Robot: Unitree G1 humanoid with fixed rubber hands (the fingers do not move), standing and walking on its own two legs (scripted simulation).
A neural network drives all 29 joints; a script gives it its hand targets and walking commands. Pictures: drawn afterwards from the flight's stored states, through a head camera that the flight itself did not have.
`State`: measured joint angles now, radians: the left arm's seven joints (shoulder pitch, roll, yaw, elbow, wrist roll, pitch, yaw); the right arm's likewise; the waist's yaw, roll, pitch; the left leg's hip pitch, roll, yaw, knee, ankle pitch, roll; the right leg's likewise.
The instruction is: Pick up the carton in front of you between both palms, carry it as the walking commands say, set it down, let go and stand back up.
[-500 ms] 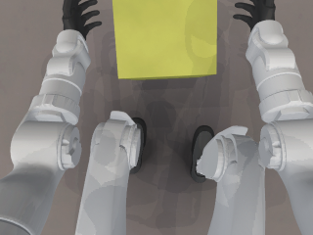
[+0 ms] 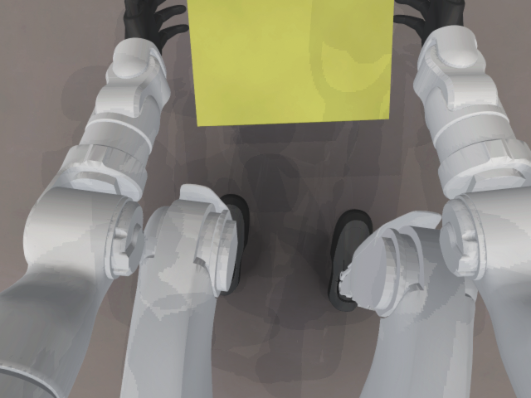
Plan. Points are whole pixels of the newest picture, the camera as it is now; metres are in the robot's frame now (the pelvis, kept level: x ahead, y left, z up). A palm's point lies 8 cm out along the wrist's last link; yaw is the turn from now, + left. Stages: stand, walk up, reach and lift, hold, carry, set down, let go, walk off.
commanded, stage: reach and lift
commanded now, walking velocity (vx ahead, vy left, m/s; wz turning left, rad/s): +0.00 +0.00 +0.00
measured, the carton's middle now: (288, 50) +0.51 +0.04 -0.25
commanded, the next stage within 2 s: none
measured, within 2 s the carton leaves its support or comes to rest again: leaves its support in 0.50 s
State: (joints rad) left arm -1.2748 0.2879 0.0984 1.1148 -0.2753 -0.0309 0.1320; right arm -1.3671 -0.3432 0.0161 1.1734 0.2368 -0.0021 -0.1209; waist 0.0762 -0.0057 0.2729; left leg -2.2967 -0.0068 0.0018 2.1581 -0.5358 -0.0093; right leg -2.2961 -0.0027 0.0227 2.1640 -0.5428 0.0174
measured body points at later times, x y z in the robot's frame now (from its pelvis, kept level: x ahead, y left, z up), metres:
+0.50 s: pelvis -0.01 -0.01 -0.01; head +0.35 +0.00 +0.26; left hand +0.52 +0.19 -0.18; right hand +0.55 -0.11 -0.18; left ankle +0.12 +0.12 -0.34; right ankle +0.12 -0.13 -0.34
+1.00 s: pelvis +0.00 -0.02 +0.09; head +0.25 +0.00 +0.47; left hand +0.47 +0.20 +0.02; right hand +0.52 -0.10 +0.03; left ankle +0.12 +0.12 -0.34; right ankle +0.12 -0.13 -0.34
